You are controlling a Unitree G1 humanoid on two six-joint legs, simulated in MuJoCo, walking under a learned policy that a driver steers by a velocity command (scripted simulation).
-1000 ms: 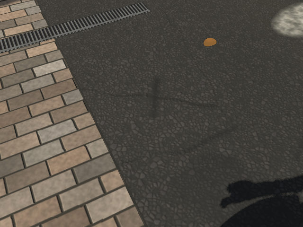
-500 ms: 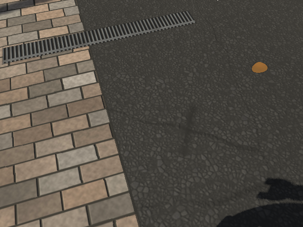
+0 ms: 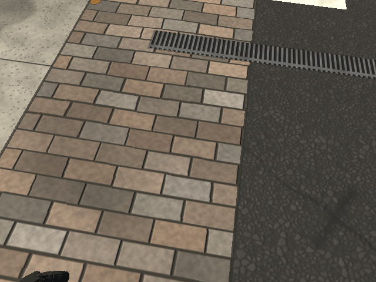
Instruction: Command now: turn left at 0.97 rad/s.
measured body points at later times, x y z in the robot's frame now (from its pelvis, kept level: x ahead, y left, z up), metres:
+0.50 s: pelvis +0.02 +0.00 +0.00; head +0.06 +0.02 +0.45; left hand -0.01 +0.32 -0.10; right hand +0.32 -0.16 -0.07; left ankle -0.01 +0.14 -0.70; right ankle +0.06 -0.15 -0.74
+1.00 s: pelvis +0.07 +0.08 -0.01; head +0.08 +0.10 +0.44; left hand -0.04 +0.38 -0.11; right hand +0.40 +0.05 -0.07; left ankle -0.01 +0.14 -0.74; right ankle +0.20 +0.02 -0.73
